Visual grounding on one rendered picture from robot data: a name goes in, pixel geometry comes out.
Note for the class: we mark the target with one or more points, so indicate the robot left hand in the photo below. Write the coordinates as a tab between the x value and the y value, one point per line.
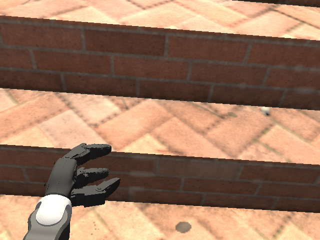
67	181

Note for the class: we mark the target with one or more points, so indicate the left robot forearm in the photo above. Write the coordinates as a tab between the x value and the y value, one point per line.
51	219

